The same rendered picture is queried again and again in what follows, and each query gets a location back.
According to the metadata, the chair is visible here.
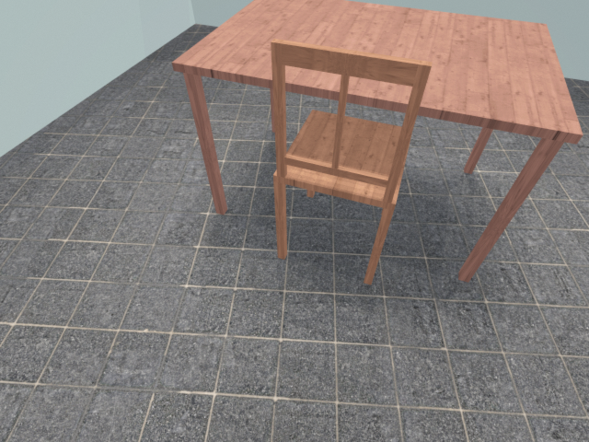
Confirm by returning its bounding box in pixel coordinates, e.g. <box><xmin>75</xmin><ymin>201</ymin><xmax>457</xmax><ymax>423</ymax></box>
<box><xmin>271</xmin><ymin>39</ymin><xmax>433</xmax><ymax>285</ymax></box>

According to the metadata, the table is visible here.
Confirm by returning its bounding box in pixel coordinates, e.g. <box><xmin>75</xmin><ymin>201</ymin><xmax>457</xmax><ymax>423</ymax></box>
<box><xmin>172</xmin><ymin>0</ymin><xmax>583</xmax><ymax>282</ymax></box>

